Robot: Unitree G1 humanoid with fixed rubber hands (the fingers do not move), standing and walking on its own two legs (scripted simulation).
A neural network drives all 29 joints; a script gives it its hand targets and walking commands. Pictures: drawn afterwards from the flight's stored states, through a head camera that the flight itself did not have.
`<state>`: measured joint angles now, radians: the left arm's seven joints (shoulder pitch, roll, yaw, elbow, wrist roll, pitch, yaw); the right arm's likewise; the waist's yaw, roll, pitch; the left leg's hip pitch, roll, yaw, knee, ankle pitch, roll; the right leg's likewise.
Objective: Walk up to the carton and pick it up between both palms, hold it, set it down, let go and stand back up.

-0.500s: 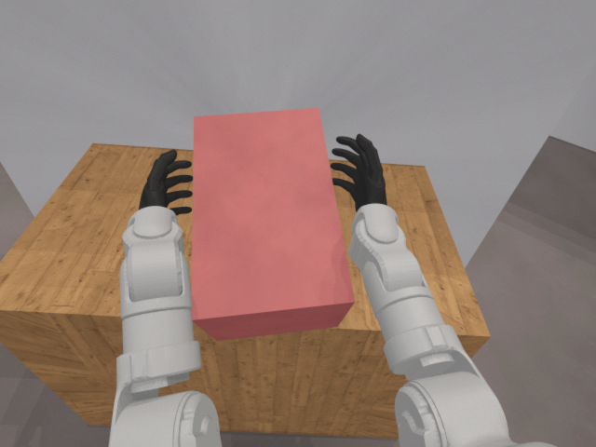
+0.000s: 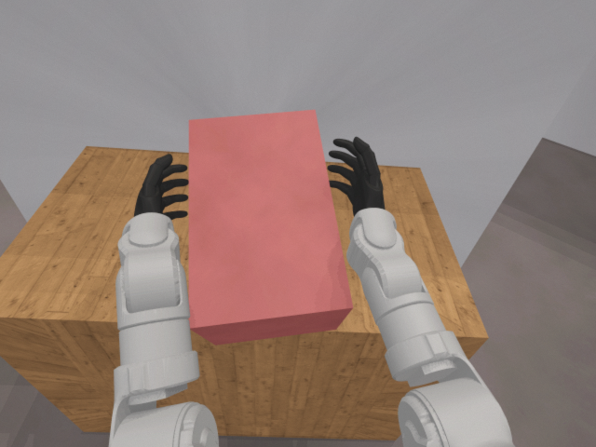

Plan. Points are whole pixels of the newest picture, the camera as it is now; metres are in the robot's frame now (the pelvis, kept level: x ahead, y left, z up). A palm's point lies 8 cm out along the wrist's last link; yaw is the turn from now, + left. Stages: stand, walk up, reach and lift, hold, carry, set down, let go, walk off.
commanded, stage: hold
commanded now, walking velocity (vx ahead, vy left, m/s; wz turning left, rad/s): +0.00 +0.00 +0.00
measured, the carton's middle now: (264, 228) +0.39 +0.01 +0.10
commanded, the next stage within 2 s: none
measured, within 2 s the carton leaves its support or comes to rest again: neither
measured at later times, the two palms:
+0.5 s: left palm (155, 210) +0.36 +0.14 +0.17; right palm (367, 192) +0.36 -0.12 +0.18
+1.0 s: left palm (157, 213) +0.35 +0.14 +0.16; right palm (368, 196) +0.36 -0.12 +0.18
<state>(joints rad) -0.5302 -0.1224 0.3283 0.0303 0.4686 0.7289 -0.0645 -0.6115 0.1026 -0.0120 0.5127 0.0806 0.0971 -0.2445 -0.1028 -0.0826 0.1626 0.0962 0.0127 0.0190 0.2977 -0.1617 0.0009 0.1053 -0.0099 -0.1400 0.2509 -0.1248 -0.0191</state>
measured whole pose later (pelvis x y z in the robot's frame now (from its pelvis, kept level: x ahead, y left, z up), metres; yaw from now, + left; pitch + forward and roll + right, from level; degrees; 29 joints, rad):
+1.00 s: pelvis -0.01 +0.00 +0.00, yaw -1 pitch -12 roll +0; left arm -0.60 -0.13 0.35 0.09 0.49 0.72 -0.05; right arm -0.68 0.10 -0.07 0.58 0.03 0.07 -0.22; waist -0.09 -0.08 0.16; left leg 0.07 0.01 0.03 0.29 -0.15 0.00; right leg 0.07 -0.01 -0.13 0.26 -0.11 -0.02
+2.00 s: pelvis -0.01 +0.00 +0.00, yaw +0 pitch -13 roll +0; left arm -0.58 -0.13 0.35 0.09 0.48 0.72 -0.05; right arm -0.67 0.10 -0.07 0.58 0.04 0.07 -0.22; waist -0.10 -0.08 0.17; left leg 0.07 0.01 0.02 0.29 -0.15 0.00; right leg 0.08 -0.01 -0.14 0.25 -0.11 -0.02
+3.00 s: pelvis +0.00 +0.00 +0.00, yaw +0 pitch -13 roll +0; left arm -0.55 -0.13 0.34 0.04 0.48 0.74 -0.07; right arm -0.63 0.11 -0.04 0.52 0.06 0.10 -0.24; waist -0.10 -0.08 0.16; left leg 0.10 0.01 0.02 0.29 -0.16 0.00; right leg 0.10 -0.01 -0.14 0.26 -0.13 -0.02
